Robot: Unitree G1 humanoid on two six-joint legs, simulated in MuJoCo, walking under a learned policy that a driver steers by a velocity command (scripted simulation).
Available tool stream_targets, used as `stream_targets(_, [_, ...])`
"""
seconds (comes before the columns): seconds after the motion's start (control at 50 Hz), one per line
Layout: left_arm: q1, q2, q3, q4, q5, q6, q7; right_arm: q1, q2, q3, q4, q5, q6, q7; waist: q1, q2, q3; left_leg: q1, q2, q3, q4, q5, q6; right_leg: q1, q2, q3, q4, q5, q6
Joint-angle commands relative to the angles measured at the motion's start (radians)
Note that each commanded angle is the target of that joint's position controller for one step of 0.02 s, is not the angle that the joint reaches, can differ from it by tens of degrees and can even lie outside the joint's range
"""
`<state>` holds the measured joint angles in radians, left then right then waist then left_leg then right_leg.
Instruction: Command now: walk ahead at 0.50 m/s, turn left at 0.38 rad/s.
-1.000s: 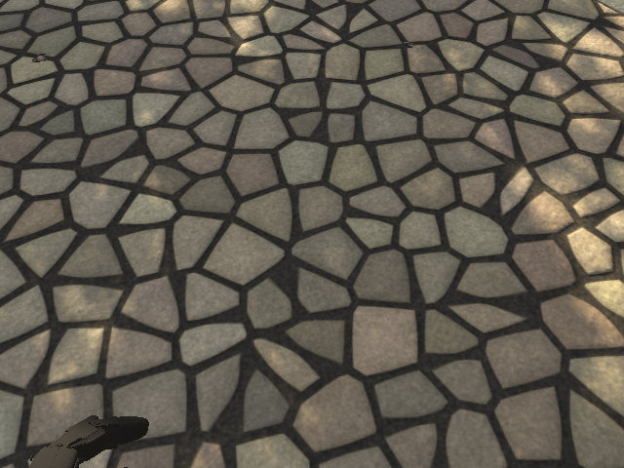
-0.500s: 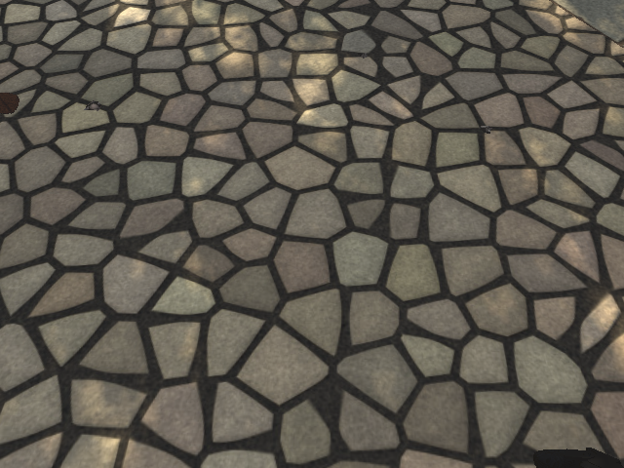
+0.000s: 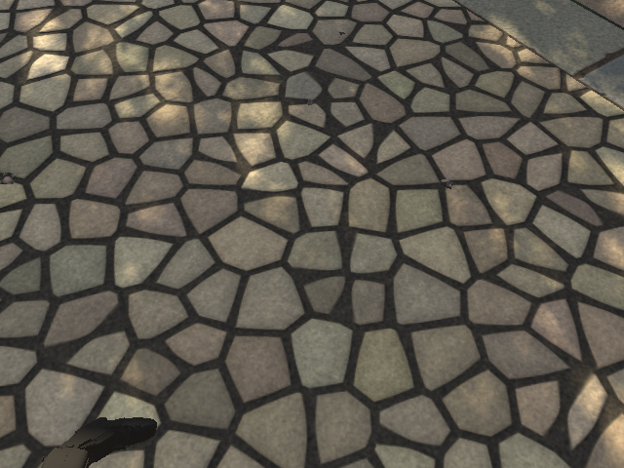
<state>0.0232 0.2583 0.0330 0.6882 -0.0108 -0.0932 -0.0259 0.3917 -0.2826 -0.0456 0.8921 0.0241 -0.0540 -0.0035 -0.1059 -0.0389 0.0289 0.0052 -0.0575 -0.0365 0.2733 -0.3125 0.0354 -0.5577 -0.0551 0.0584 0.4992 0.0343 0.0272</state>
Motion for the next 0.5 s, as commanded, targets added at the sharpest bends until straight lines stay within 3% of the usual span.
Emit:
stream_targets(0.02, [-0.005, 0.132, 0.044, -0.063, -0.004, -0.029, -0.003, -0.003, -0.193, -0.051, -0.042, 0.002, 0.005, -0.014, 0.082, 0.141, -0.003, -0.025, 0.279, -0.202, 0.050, 0.424, 0.130, 0.122, 0.027, -0.012, -0.051, -0.070, -0.032])
stream_targets(0.04, [0.107, 0.165, 0.062, -0.031, -0.001, -0.032, 0.003, -0.018, -0.180, -0.047, -0.048, -0.001, 0.007, -0.014, 0.142, 0.130, -0.069, -0.055, 0.234, -0.175, 0.167, 0.511, 0.105, 0.290, 0.036, -0.030, -0.083, -0.069, -0.062])
stream_targets(0.06, [0.262, 0.213, 0.081, -0.004, 0.016, -0.033, 0.012, -0.033, -0.132, -0.029, -0.072, -0.015, 0.005, -0.010, 0.214, 0.096, -0.209, -0.183, 0.176, -0.142, 0.394, 0.425, 0.073, 0.561, -0.061, 0.046, -0.027, -0.067, -0.116])
stream_targets(0.08, [0.376, 0.304, 0.105, 0.011, 0.027, -0.022, 0.019, 0.071, -0.032, 0.000, -0.102, -0.020, -0.010, -0.008, 0.202, -0.125, -0.379, -0.537, 0.030, -0.039, 0.757, 0.050, 0.002, 0.958, -0.310, 0.389, -0.019, -0.153, -0.243])
stream_targets(0.1, [0.394, 0.253, 0.092, 0.021, 0.018, -0.013, 0.014, 0.085, -0.053, 0.000, -0.112, 0.004, -0.021, -0.005, 0.201, -0.259, -0.434, -0.710, 0.020, -0.088, 0.938, -0.290, -0.009, 0.985, -0.389, 0.667, -0.160, -0.363, -0.298])
stream_targets(0.12, [0.334, 0.173, 0.069, 0.016, 0.011, -0.011, 0.016, 0.005, -0.155, -0.030, -0.118, 0.026, -0.020, -0.006, 0.208, -0.137, -0.266, -0.773, 0.082, -0.112, 1.006, -0.221, -0.004, 0.851, -0.343, 0.542, -0.196, -0.464, -0.249])
stream_targets(0.16, [0.217, 0.109, 0.047, 0.020, 0.012, -0.010, 0.016, -0.080, -0.148, -0.037, -0.140, 0.012, -0.008, -0.008, 0.161, -0.056, -0.087, -0.738, 0.151, -0.072, 0.959, -0.074, -0.012, 0.593, -0.265, 0.304, -0.256, -0.321, -0.208])
stream_targets(0.18, [0.179, 0.092, 0.043, 0.026, 0.017, -0.014, 0.015, -0.074, -0.130, -0.042, -0.141, 0.006, 0.003, -0.006, 0.130, -0.080, -0.050, -0.691, 0.179, -0.078, 0.917, -0.029, -0.016, 0.507, -0.235, 0.223, -0.289, -0.258, -0.199])
stream_targets(0.22, [0.143, 0.096, 0.049, 0.039, 0.021, -0.025, 0.015, -0.059, -0.085, -0.038, -0.144, 0.009, 0.026, -0.001, 0.101, -0.085, -0.019, -0.632, 0.197, -0.062, 0.887, 0.013, -0.029, 0.414, -0.212, 0.112, -0.343, -0.172, -0.200])
stream_targets(0.26, [0.141, 0.120, 0.059, 0.057, 0.021, -0.034, 0.018, -0.088, -0.070, -0.036, -0.169, 0.003, 0.039, -0.001, 0.093, -0.055, 0.003, -0.658, 0.205, -0.063, 0.832, 0.068, -0.043, 0.396, -0.218, 0.038, -0.373, -0.094, -0.217])
stream_targets(0.38, [0.181, 0.179, 0.077, 0.095, 0.014, -0.019, 0.032, -0.254, -0.045, -0.022, -0.230, -0.003, 0.027, 0.033, 0.147, -0.004, 0.034, -0.643, 0.186, 0.005, 0.501, 0.327, -0.036, 0.459, -0.199, -0.157, -0.383, -0.003, -0.196])
stream_targets(0.46, [0.233, 0.213, 0.091, 0.126, -0.008, 0.004, 0.034, -0.353, -0.059, -0.023, -0.284, -0.003, 0.031, 0.052, 0.171, -0.002, 0.063, -0.658, 0.167, 0.046, 0.391, 0.276, 0.001, 0.581, -0.236, -0.204, -0.341, 0.034, -0.170])
stream_targets(0.5, [0.232, 0.237, 0.099, 0.131, -0.019, 0.019, 0.035, -0.350, -0.080, -0.033, -0.302, -0.007, 0.035, 0.057, 0.148, -0.017, 0.047, -0.613, 0.130, 0.086, 0.367, 0.181, 0.035, 0.633, -0.247, -0.231, -0.255, 0.233, -0.151])
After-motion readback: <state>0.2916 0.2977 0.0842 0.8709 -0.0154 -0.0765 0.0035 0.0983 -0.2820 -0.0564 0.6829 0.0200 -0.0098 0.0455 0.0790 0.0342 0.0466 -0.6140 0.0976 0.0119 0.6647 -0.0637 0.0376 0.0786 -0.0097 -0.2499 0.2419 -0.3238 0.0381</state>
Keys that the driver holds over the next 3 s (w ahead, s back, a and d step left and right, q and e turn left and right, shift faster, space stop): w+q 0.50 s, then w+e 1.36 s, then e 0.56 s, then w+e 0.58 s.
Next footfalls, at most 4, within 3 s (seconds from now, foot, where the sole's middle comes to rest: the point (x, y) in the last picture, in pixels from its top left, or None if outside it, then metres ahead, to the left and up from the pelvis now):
0.06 right None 0.21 -0.14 -0.78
0.56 left None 0.42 0.19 -0.78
1.12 right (262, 338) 0.77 0.05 -0.78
1.58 left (182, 246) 1.06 0.25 -0.78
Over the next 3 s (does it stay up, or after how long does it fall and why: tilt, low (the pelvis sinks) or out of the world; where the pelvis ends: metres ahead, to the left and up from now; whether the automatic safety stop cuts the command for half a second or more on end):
stays up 1.27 -0.10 -0.02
